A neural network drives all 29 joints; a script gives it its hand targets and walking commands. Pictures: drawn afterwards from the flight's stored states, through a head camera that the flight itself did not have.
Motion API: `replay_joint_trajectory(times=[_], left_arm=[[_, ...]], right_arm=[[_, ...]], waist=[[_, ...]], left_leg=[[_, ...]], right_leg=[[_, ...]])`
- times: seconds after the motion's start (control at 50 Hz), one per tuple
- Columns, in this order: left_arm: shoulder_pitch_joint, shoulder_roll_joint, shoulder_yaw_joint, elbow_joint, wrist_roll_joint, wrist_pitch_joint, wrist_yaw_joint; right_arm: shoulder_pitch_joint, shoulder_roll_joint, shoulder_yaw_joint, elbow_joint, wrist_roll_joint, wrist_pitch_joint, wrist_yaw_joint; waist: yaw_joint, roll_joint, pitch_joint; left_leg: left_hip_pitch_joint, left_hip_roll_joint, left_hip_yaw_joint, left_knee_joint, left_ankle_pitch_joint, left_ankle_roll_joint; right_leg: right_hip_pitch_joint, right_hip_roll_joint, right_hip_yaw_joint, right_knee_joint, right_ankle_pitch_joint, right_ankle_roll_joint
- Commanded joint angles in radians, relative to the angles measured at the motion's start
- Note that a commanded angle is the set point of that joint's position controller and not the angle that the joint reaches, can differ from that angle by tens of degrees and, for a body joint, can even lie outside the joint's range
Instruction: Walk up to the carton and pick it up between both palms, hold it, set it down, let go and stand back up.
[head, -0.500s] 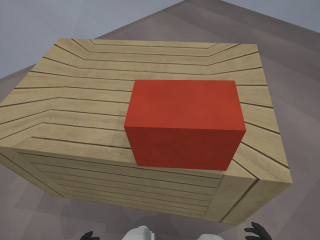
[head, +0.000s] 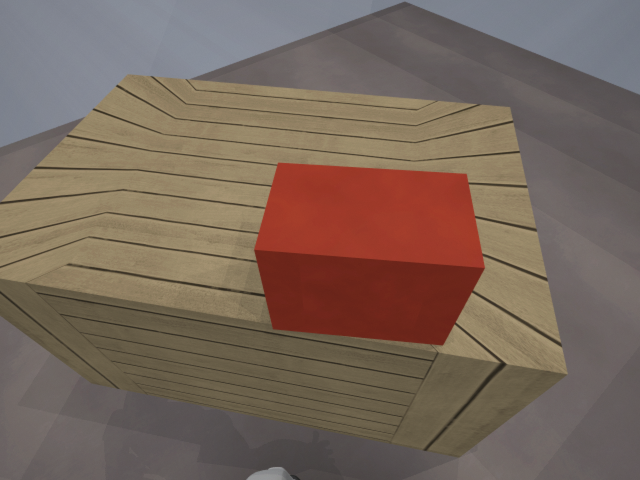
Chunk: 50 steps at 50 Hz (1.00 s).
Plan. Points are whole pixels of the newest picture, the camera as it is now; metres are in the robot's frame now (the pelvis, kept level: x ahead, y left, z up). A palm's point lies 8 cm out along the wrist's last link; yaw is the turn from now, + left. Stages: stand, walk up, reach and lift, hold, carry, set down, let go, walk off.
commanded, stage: walk up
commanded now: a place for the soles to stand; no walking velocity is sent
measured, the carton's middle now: (363, 256) +0.43 -0.04 -0.02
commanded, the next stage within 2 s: reach and lift in 1.18 s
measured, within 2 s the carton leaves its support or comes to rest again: neither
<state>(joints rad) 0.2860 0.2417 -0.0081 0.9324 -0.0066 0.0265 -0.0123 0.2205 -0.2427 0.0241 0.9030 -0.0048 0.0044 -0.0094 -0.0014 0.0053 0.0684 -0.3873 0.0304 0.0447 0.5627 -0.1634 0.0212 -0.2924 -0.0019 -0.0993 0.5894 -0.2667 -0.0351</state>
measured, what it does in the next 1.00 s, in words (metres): stands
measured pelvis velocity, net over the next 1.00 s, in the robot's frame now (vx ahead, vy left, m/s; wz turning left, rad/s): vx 0.03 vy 0.02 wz -0.18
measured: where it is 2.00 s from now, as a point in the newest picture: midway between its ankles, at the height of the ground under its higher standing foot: outside the picture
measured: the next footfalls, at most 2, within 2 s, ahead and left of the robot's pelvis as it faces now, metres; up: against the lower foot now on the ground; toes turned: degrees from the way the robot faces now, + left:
none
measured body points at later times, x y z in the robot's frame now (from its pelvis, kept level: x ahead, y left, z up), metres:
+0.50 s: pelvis +0.02 +0.01 +0.00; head +0.05 +0.01 +0.45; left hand +0.09 +0.25 -0.14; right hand +0.10 -0.24 -0.14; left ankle +0.10 +0.11 -0.73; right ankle +0.03 -0.10 -0.73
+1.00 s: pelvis +0.03 +0.02 +0.00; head +0.05 +0.01 +0.45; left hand +0.14 +0.26 -0.13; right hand +0.07 -0.25 -0.14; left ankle +0.10 +0.11 -0.73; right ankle +0.03 -0.10 -0.73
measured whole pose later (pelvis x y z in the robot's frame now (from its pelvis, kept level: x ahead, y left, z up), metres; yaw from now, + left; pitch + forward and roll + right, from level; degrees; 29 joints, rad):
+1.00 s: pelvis +0.03 +0.02 +0.00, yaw -10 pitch -1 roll +1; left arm 0.25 0.24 0.00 0.89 0.00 0.00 0.00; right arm 0.14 -0.25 0.02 0.96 -0.01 0.03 -0.01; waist 0.00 0.00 0.07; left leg -0.32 0.08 0.22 0.57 -0.22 0.03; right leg -0.32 0.03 0.08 0.63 -0.29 -0.01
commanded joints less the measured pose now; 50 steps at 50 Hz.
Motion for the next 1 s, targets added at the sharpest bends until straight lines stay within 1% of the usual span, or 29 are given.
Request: replay_joint_trajectory(times=[0.0,0.04,0.1,0.16,0.18,0.22,0.26,0.34,0.42,0.56,0.72,0.98], left_arm=[[-0.037,0.15,0.035,-0.077,-0.001,-0.019,0.009],[-0.039,0.147,0.034,-0.073,-0.001,-0.015,0.01],[-0.03,0.142,0.033,-0.067,0.001,-0.008,0.01],[-0.01,0.136,0.031,-0.06,0.003,-0.006,0.01],[0.012,0.123,0.031,-0.061,0.002,-0.013,0.008],[0.011,0.135,0.033,-0.059,0.001,-0.022,0.009],[-0.002,0.142,0.037,-0.065,0.003,-0.026,0.011],[0.012,0.133,0.036,-0.066,0.004,-0.034,0.01],[0.012,0.131,0.037,-0.07,0.006,-0.04,0.011],[0.007,0.134,0.039,-0.078,0.007,-0.043,0.013],[-0.003,0.14,0.042,-0.09,0.005,-0.042,0.016],[0.009,0.149,0.049,-0.11,0.006,-0.047,0.022]], right_arm=[[0.007,-0.121,-0.028,-0.07,-0.003,-0.024,-0.009],[0.014,-0.125,-0.029,-0.068,-0.004,-0.026,-0.012],[0.017,-0.137,-0.032,-0.066,-0.004,-0.027,-0.016],[0.01,-0.154,-0.035,-0.063,-0.002,-0.027,-0.019],[-0.003,-0.152,-0.034,-0.054,-0.004,-0.022,-0.017],[-0.007,-0.142,-0.032,-0.05,-0.005,-0.019,-0.015],[0.003,-0.134,-0.028,-0.041,-0.002,-0.022,-0.013],[-0.022,-0.137,-0.026,-0.035,-0.003,-0.024,-0.013],[-0.036,-0.137,-0.025,-0.027,-0.003,-0.021,-0.013],[-0.055,-0.142,-0.025,-0.017,-0.004,-0.013,-0.012],[-0.074,-0.148,-0.026,-0.009,-0.005,-0.003,-0.01],[-0.09,-0.163,-0.034,-0.004,-0.005,0.012,-0.005]], waist=[[-0.024,-0.033,-0.04],[-0.023,-0.044,-0.03],[-0.016,-0.034,-0.012],[-0.002,0.004,-0.001],[0.011,0.021,-0.009],[0.006,0.018,-0.013],[-0.002,0.013,-0.03],[0.004,0.023,-0.064],[0.005,0.021,-0.085],[0.001,0.004,-0.099],[-0.001,-0.016,-0.086],[0.001,-0.014,-0.073]], left_leg=[[0.114,0.039,-0.097,-0.058,-0.185,0.026],[0.112,0.041,-0.101,-0.051,-0.179,0.027],[0.084,0.058,-0.133,-0.076,-0.206,0.032],[0.024,0.091,-0.192,-0.141,-0.237,0.044],[0.037,0.088,-0.173,-0.136,-0.259,0.047],[0.06,0.083,-0.158,-0.126,-0.237,0.045],[0.056,0.082,-0.147,-0.128,-0.202,0.045],[0.087,0.106,-0.147,-0.135,-0.153,0.056],[0.11,0.115,-0.127,-0.129,-0.099,0.059],[0.15,0.124,-0.086,-0.113,-0.055,0.063],[0.175,0.135,-0.052,-0.122,-0.109,0.062],[0.203,0.158,-0.017,-0.153,-0.23,0.064]], right_leg=[[-0.141,-0.152,0.2,-0.268,-0.299,-0.048],[-0.149,-0.152,0.188,-0.265,-0.301,-0.05],[-0.14,-0.139,0.162,-0.237,-0.295,-0.046],[-0.086,-0.113,0.132,-0.176,-0.244,-0.034],[-0.096,-0.113,0.177,-0.187,-0.23,-0.035],[-0.107,-0.118,0.194,-0.198,-0.217,-0.035],[-0.073,-0.116,0.191,-0.185,-0.176,-0.035],[-0.048,-0.103,0.188,-0.153,-0.078,-0.031],[-0.03,-0.1,0.194,-0.132,0.01,-0.031],[-0.038,-0.096,0.218,-0.113,0.092,-0.031],[-0.08,-0.082,0.255,-0.114,0.077,-0.03],[-0.139,-0.047,0.311,-0.105,0.022,-0.027]])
